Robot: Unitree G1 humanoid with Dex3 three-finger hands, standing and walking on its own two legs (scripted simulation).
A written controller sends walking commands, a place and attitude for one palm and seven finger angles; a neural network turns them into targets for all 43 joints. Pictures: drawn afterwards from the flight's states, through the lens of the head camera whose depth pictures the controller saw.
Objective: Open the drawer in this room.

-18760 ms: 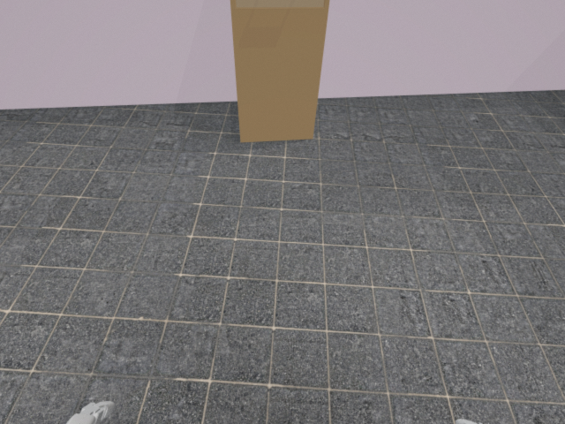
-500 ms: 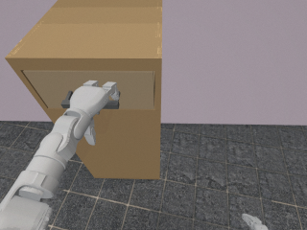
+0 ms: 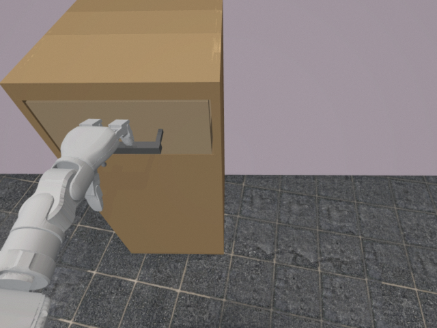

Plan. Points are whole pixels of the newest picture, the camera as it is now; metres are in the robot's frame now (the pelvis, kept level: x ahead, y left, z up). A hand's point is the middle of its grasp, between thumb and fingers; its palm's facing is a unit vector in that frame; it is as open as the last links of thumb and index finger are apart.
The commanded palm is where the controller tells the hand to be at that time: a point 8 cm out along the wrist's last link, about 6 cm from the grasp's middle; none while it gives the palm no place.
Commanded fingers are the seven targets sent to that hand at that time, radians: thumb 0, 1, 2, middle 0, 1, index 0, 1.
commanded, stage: move the hooked fingers above the handle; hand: left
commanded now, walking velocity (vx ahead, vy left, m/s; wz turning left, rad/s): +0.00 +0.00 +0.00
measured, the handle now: (123, 140) +0.48 +0.25 +0.04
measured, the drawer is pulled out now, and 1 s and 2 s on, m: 0.00 0.00 0.00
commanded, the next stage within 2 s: lower the fingers behind the handle in 1.00 s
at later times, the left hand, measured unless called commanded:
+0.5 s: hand (119, 157) +0.41 +0.23 +0.07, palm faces -0.11 -0.08 -0.99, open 13.8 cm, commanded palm +0.40 +0.26 +0.15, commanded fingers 0.00 -0.50 0.30 -0.30 -1.20 -0.30 -1.20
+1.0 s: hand (131, 149) +0.41 +0.20 +0.10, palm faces +0.07 -0.10 -0.99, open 13.8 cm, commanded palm +0.39 +0.26 +0.16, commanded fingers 0.00 -0.50 0.30 -0.30 -1.20 -0.30 -1.20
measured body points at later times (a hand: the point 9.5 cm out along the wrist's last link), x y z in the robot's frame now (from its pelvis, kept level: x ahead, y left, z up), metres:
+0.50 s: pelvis +0.01 +0.01 +0.00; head +0.04 -0.01 +0.45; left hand +0.41 +0.24 +0.12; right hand +0.10 -0.25 -0.13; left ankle +0.01 +0.09 -0.73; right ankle -0.04 -0.08 -0.73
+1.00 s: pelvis +0.00 +0.02 +0.00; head +0.03 +0.01 +0.44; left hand +0.40 +0.20 +0.15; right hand +0.14 -0.23 -0.12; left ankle +0.01 +0.09 -0.73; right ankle -0.04 -0.08 -0.73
